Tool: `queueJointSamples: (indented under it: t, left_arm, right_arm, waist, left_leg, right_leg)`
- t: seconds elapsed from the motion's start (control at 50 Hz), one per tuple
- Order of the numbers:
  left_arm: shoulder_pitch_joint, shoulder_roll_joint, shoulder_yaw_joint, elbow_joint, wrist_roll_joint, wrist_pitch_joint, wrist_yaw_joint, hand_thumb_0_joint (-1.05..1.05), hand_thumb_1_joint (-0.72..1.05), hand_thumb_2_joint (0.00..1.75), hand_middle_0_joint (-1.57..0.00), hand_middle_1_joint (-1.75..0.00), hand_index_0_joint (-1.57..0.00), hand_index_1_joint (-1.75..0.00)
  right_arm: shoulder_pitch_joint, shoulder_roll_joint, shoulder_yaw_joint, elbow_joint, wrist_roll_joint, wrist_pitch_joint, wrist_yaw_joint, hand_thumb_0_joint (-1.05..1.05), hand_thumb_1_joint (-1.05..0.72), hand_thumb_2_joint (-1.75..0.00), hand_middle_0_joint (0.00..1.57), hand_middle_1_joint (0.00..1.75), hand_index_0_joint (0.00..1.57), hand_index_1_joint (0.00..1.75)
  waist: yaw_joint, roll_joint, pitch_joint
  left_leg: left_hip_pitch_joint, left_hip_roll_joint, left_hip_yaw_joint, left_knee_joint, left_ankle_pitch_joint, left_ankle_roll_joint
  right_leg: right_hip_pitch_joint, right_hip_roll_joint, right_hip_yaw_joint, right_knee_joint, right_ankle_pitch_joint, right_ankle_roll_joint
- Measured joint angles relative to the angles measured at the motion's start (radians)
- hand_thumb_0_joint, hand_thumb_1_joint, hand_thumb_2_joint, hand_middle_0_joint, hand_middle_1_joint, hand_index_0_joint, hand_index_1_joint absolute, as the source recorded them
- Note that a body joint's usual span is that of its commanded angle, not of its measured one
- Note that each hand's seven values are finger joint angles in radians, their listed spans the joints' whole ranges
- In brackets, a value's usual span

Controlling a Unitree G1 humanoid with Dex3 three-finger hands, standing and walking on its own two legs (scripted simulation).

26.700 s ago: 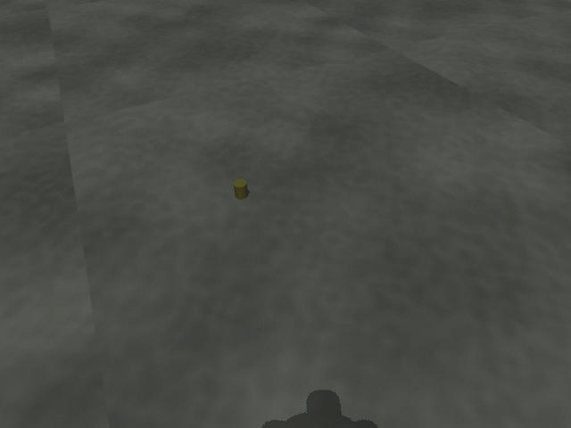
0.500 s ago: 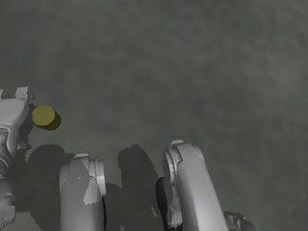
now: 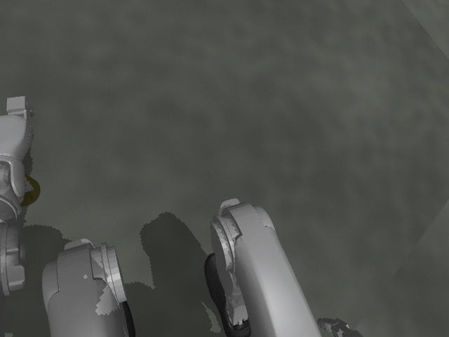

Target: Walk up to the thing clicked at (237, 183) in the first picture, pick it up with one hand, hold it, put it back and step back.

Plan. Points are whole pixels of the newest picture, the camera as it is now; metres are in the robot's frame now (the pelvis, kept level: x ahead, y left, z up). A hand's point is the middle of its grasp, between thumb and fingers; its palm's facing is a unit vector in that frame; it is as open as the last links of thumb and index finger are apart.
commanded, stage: approach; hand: left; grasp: from above
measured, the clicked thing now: (15, 187) +0.46 +0.29 -0.28
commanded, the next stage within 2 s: close in in 0.08 s
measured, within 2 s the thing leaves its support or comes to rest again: neither
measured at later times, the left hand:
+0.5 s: hand out of the picture +0.42 +0.29 -0.21, palm faces -0.46 -0.11 -0.88, open 14.1 cm
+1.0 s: hand (8, 185) +0.45 +0.29 -0.24, palm faces -0.49 -0.13 -0.86, open 14.2 cm
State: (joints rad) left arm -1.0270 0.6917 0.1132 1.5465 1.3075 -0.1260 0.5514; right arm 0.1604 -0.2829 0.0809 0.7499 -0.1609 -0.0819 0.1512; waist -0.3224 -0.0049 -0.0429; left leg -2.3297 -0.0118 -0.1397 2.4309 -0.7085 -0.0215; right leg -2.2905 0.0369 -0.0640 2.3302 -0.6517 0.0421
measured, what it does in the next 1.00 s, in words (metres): stands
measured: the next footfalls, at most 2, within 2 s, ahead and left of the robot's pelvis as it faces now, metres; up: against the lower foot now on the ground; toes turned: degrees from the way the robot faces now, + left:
none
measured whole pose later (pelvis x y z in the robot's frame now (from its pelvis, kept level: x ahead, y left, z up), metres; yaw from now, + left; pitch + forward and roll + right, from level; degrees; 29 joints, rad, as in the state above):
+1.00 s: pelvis +0.01 +0.00 -0.02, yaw -2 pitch +32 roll -10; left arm -0.97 0.84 0.19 1.62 1.22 -0.19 0.52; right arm 0.15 -0.29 0.17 0.74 -0.22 -0.15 0.25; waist -0.34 -0.03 0.10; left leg -2.34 -0.01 -0.19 2.52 -0.75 -0.02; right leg -2.29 0.05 -0.10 2.39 -0.67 0.06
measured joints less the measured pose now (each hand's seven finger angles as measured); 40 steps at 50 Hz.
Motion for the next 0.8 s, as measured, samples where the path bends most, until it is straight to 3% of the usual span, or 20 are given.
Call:
queueJointSamples:
  t: [0.1, 0.16, 0.24, 0.32, 0.38, 0.46, 0.54, 0.6, 0.7, 0.8]
  left_arm:
    - [0.027, 0.014, 0.012, -0.018, -0.063, 0.049, -0.046, 0.01, -0.55, 1.02, -0.08, -1.04, -0.08, -1.03]
    - [0.053, 0.031, 0.006, -0.031, -0.115, 0.055, -0.105, 0.01, -0.55, 1.02, -0.08, -1.03, -0.08, -1.03]
    - [0.092, 0.052, -0.012, -0.059, -0.163, 0.013, -0.195, 0.01, -0.55, 1.01, -0.08, -1.04, -0.08, -1.04]
    - [0.114, 0.064, -0.052, -0.092, -0.162, -0.079, -0.239, 0.0, -0.54, 0.99, -0.08, -1.05, -0.09, -1.04]
    - [0.127, 0.07, -0.066, -0.115, -0.125, -0.155, -0.216, 0.0, -0.54, 0.98, -0.08, -1.05, -0.09, -1.04]
    - [0.136, 0.066, -0.062, -0.098, -0.046, -0.214, -0.119, 0.0, -0.53, 0.97, -0.08, -1.05, -0.09, -1.03]
    - [0.122, 0.063, -0.03, -0.019, 0.034, -0.205, -0.002, 0.0, -0.52, 0.98, -0.08, -1.03, -0.09, -1.02]
    - [0.101, 0.072, -0.001, 0.04, 0.075, -0.17, 0.066, 0.0, -0.53, 0.99, -0.08, -1.01, -0.08, -1.0]
    - [0.041, 0.091, 0.006, 0.122, 0.073, -0.085, 0.126, 0.0, -0.52, 0.99, -0.08, -0.99, -0.07, -0.99]
    - [-0.01, 0.121, 0.02, 0.148, 0.013, -0.034, 0.095, 0.0, -0.52, 0.99, -0.08, -0.99, -0.07, -0.99]
  right_arm:
    - [0.021, -0.007, 0.009, 0.001, 0.02, 0.015, 0.009, 0.0, -0.91, -0.89, 0.2, 0.3, 0.2, 0.3]
    - [0.024, -0.006, 0.01, 0.0, 0.029, 0.017, 0.013, 0.0, -0.91, -0.89, 0.2, 0.3, 0.2, 0.3]
    - [0.021, -0.004, 0.007, 0.001, 0.029, 0.015, 0.014, 0.0, -0.91, -0.89, 0.2, 0.3, 0.2, 0.3]
    - [0.013, -0.005, 0.003, -0.001, 0.026, 0.013, 0.011, 0.0, -0.91, -0.89, 0.2, 0.3, 0.2, 0.3]
    - [0.0, -0.009, 0.001, -0.007, 0.017, 0.013, 0.008, 0.0, -0.9, -0.89, 0.2, 0.3, 0.2, 0.3]
    - [-0.031, -0.013, 0.001, -0.007, 0.001, 0.015, 0.004, 0.0, -0.9, -0.89, 0.2, 0.3, 0.2, 0.3]
    - [-0.067, -0.015, 0.004, -0.007, -0.02, 0.002, 0.012, 0.0, -0.9, -0.89, 0.2, 0.3, 0.2, 0.3]
    - [-0.087, -0.013, 0.008, -0.008, -0.034, -0.009, 0.023, 0.0, -0.9, -0.89, 0.2, 0.3, 0.2, 0.3]
    - [-0.096, -0.012, 0.023, -0.002, -0.055, -0.036, 0.05, 0.0, -0.9, -0.89, 0.2, 0.3, 0.2, 0.3]
    - [-0.075, -0.015, 0.05, 0.0, -0.063, -0.067, 0.078, 0.0, -0.89, -0.89, 0.2, 0.3, 0.2, 0.3]
  waist:
    - [0.012, 0.03, 0.002]
    - [0.029, 0.036, 0.016]
    - [0.061, 0.029, 0.034]
    - [0.095, 0.001, 0.049]
    - [0.106, -0.024, 0.055]
    - [0.092, -0.053, 0.047]
    - [0.056, -0.07, 0.038]
    - [0.027, -0.073, 0.034]
    - [-0.005, -0.065, 0.049]
    - [-0.018, -0.046, 0.088]
  left_leg:
    - [0.012, 0.008, 0.006, -0.008, -0.008, 0.006]
    - [0.023, 0.008, 0.01, -0.012, -0.008, 0.011]
    - [0.029, 0.001, 0.012, -0.014, 0.0, 0.009]
    - [0.025, -0.009, 0.005, -0.005, 0.009, 0.003]
    - [0.02, -0.014, -0.006, 0.01, 0.009, 0.001]
    - [0.013, -0.018, -0.016, 0.032, 0.002, 0.001]
    - [0.002, -0.018, -0.019, 0.055, -0.003, 0.005]
    - [-0.014, -0.017, -0.021, 0.069, -0.002, 0.007]
    - [-0.037, -0.014, -0.021, 0.085, -0.001, 0.01]
    - [-0.045, -0.007, -0.028, 0.099, -0.013, 0.011]
  right_leg:
    - [0.006, 0.006, 0.005, -0.007, -0.003, 0.006]
    - [0.016, 0.005, 0.009, -0.009, -0.004, 0.008]
    - [0.027, -0.001, 0.01, -0.008, -0.004, 0.008]
    - [0.032, -0.009, 0.004, -0.002, -0.003, 0.006]
    - [0.036, -0.011, -0.006, 0.006, -0.004, 0.005]
    - [0.037, -0.012, -0.014, 0.02, -0.011, 0.006]
    - [0.03, -0.009, -0.017, 0.037, -0.014, 0.007]
    - [0.014, -0.006, -0.018, 0.047, -0.011, 0.008]
    - [-0.011, -0.001, -0.016, 0.06, -0.006, 0.014]
    - [-0.025, 0.007, -0.021, 0.069, -0.006, 0.021]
